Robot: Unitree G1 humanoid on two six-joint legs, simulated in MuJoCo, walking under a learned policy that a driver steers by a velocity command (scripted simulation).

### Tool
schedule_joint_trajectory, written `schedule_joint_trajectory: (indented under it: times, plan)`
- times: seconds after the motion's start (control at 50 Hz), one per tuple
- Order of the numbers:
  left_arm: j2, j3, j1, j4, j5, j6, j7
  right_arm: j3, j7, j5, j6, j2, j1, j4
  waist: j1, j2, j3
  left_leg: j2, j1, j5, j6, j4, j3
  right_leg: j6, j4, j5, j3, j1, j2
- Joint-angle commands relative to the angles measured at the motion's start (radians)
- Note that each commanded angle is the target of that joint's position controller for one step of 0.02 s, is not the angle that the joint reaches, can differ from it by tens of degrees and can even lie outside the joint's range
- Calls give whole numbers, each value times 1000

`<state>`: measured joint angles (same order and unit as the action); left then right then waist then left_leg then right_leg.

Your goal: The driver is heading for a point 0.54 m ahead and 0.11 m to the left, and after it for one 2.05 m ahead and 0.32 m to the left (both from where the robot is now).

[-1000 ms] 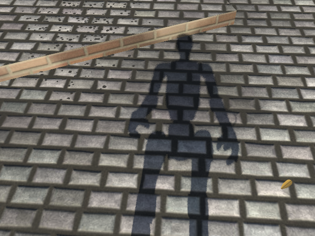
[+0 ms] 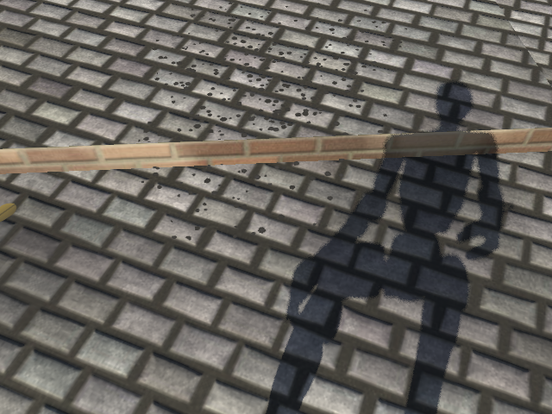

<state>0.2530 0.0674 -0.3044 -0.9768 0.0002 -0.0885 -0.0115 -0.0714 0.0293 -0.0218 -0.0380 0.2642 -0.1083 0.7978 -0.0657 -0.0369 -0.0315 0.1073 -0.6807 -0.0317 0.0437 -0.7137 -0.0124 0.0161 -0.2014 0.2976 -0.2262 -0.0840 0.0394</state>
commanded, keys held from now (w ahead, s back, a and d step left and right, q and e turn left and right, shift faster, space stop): w+q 0.58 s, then w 0.16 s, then w+e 0.26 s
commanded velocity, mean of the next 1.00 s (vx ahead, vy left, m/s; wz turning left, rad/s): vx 0.50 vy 0.00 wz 0.38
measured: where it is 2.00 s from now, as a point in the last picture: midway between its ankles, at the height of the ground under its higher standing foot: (242, 219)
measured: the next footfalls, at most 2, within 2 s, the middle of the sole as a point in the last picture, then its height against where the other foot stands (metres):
left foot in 0.12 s outside the picture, level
right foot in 0.60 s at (311, 381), level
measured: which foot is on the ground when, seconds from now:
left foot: up 0.00-0.10, down 0.12-0.60, up 0.62-1.00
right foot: down 0.00-0.14, up 0.16-0.58, down 0.60-1.00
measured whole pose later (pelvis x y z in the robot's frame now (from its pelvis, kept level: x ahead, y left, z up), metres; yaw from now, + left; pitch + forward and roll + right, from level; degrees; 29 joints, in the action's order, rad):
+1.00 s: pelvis +0.55 +0.10 +0.01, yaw +21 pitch +2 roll -1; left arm 0.27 0.05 -0.41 -0.91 -0.03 -0.07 0.01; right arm -0.03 0.02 -0.01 -0.09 0.26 -0.04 0.63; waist -0.12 -0.03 -0.03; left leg 0.05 -0.56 0.05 -0.03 -0.56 -0.07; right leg 0.02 -0.29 0.26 0.05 0.06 0.04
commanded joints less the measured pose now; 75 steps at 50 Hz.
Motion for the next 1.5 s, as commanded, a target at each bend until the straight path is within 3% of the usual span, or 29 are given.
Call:
schedule_joint_trajectory:
  times: [0.02,0.08,0.12,0.14,0.16,0.18,0.2,0.24,0.32,0.42,0.52,0.58,0.6,0.62,0.64,0.66,0.7,0.76,0.86,0.98,1.06,1.08,1.1,1.12,1.14,1.2,1.28,1.38,1.5]
  plan:
    - [178,35,10,45,-16,7,-7,6,26,-1,-8,33,110,-116,9,56,-85,-13,-19,44,29,68,43,123,16,-557,49,3,-327]
    - [226,47,27,57,-19,33,-15,-22,37,-2,2,95,29,-133,84,118,13,-112,169,202,82,68,130,92,-211,-1016,7,-52,-328]
    - [226,42,49,76,-18,43,-21,-80,18,-8,9,198,-262,-66,240,79,161,-163,614,164,154,162,92,38,-637,-938,-15,151,-270]
    - [95,3,-33,118,20,24,-7,-106,-3,-10,13,313,-320,-51,173,-176,255,92,990,209,293,183,-360,-22,-1023,-149,1,579,-128]
    - [86,-13,-14,149,0,-24,11,-88,1,-2,-3,297,-316,-90,156,-170,417,249,1131,358,429,384,-841,-31,-1215,308,243,789,16]
    - [167,10,128,181,-41,-53,23,-66,5,11,-15,222,-301,-87,202,-69,319,216,1073,329,352,433,-727,-4,-1229,232,323,889,-46]
    - [159,6,164,198,-48,-66,24,-58,4,10,-26,193,-242,-92,167,-21,202,177,928,255,309,432,-580,15,-1151,142,315,894,-92]
    - [161,18,132,171,-14,-54,10,-37,-1,14,-32,135,-115,-123,77,40,94,96,652,66,255,454,-386,0,-985,43,313,753,-161]
    - [124,16,145,193,15,-11,7,-39,-22,12,-38,160,-123,-133,46,12,60,40,472,-58,255,507,-278,-66,-809,-69,284,671,-154]
    - [89,-4,334,256,6,-15,13,-47,-43,6,-27,183,-194,-116,116,-39,17,-25,414,95,183,494,-224,-87,-427,-371,274,614,-82]
    - [142,7,386,292,-9,-33,34,-46,-47,-1,-17,172,-247,-93,128,-67,18,27,511,184,158,393,-345,-58,-296,-345,315,565,-57]
    - [177,27,262,261,-9,-51,36,-41,-53,3,-6,156,-224,-104,55,-104,52,16,536,123,127,268,-394,-10,-244,-237,290,407,-45]
    - [210,41,144,236,5,-57,31,-23,-51,10,-7,108,-224,-111,2,-78,143,-36,501,92,94,110,-339,32,-250,-229,322,226,-101]
    - [261,51,-10,219,13,-54,26,0,-50,31,-8,48,-267,-123,-34,72,290,-115,365,319,49,-189,-233,90,-258,-170,519,-29,-280]
    - [330,70,-71,170,16,-41,38,7,-48,-17,-20,26,-419,-143,47,446,337,-214,9,649,-6,-473,-155,254,-110,117,1033,-247,-453]
    - [214,45,-29,193,-9,-40,45,-10,-53,-28,-20,135,-390,-104,15,267,237,-147,-90,589,-16,-578,-203,231,-62,318,1039,-188,-429]
    - [144,20,68,211,2,-28,42,-19,-54,-2,-17,163,-210,-130,8,98,76,-84,-68,430,-15,-556,-149,172,-56,124,739,37,-341]
    - [113,5,86,189,11,-28,36,-13,-40,10,-26,112,-168,-156,50,136,38,-24,17,351,-13,-414,-111,182,-9,-128,569,176,-261]
    - [183,20,29,163,-20,-17,24,16,-33,27,-44,52,-33,-210,28,110,21,-18,35,227,-56,-98,-40,218,40,-300,476,206,-238]
    - [197,22,-79,129,-33,15,13,18,-8,5,-68,69,121,-244,-15,129,5,-89,199,44,-75,176,-25,175,-13,-295,458,217,-227]
    - [198,22,-66,135,-29,26,4,-19,-16,9,-78,144,-22,-205,95,134,73,-94,502,94,-14,288,-25,111,-189,-348,474,251,-200]
    - [150,5,-45,157,-16,21,8,-37,-27,26,-79,193,-161,-185,166,92,179,13,727,107,37,262,-113,77,-403,-289,433,361,-141]
    - [59,-22,-103,193,-8,7,7,-61,-36,44,-66,285,-291,-171,181,-133,334,252,1062,168,143,271,-418,13,-749,36,310,660,-16]
    - [88,-20,-136,205,-34,-3,6,-55,-28,39,-57,252,-317,-149,168,-272,375,339,1068,360,220,383,-690,3,-946,301,334,825,-20]
    - [171,4,-85,201,-51,0,6,-34,-26,28,-58,177,-263,-151,166,-157,230,295,952,443,190,413,-591,5,-1028,230,362,883,-75]
    - [151,14,-5,211,-29,26,9,-4,-18,29,-64,83,-111,-143,92,-88,40,178,650,245,139,504,-280,-8,-969,47,333,812,-156]
    - [94,6,28,245,-24,54,17,-21,-23,32,-83,112,-76,-112,53,-52,4,168,553,45,151,582,-101,-35,-898,-76,328,785,-178]
    - [76,-7,172,299,-20,44,47,-36,-39,30,-77,164,-104,-75,93,-15,-17,135,571,-34,125,594,87,-32,-606,-321,275,739,-160]
    - [104,-3,309,381,-19,48,74,-56,-42,2,-46,225,-175,-26,118,-14,-45,187,731,-183,82,501,164,41,-442,-213,194,718,-116]
Over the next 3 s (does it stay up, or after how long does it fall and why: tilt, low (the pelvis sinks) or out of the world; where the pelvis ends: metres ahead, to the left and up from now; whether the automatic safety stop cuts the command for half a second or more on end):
stays up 1.59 0.29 0.09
